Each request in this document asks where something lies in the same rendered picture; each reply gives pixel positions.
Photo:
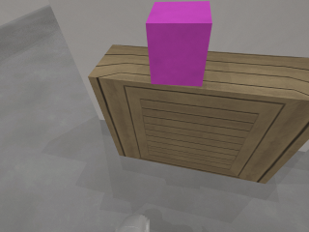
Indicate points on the carton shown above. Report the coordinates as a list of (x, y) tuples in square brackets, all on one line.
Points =
[(178, 38)]

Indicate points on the robot left thigh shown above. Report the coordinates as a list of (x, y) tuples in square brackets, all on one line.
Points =
[(134, 223)]

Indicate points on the pedestal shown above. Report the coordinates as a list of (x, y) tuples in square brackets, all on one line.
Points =
[(249, 117)]

